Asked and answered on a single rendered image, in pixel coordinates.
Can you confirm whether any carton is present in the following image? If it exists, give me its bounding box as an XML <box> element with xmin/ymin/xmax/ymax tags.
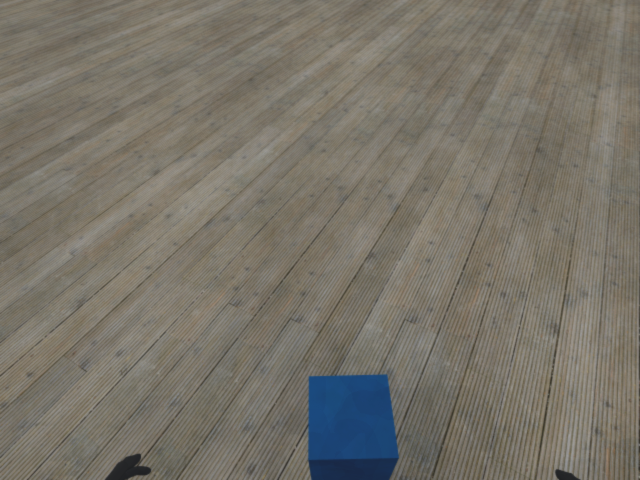
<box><xmin>308</xmin><ymin>374</ymin><xmax>399</xmax><ymax>480</ymax></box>

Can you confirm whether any robot left hand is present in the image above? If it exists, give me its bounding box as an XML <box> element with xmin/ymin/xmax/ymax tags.
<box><xmin>105</xmin><ymin>454</ymin><xmax>151</xmax><ymax>480</ymax></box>

